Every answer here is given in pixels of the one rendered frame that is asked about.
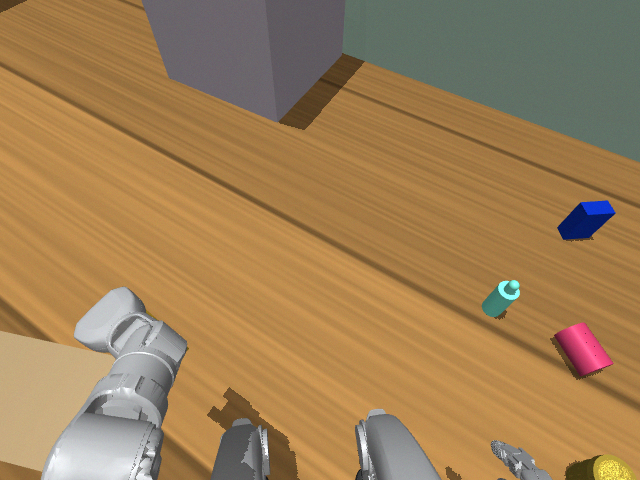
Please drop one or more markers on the right robot hand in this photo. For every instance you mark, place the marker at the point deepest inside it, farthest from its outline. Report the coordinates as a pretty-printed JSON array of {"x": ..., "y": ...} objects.
[{"x": 520, "y": 463}]

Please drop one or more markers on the left robot hand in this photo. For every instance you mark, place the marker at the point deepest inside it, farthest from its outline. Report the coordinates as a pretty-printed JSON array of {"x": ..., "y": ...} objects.
[{"x": 92, "y": 329}]

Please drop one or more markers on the left robot arm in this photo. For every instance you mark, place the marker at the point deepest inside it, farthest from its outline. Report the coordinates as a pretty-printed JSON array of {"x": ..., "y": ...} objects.
[{"x": 117, "y": 434}]

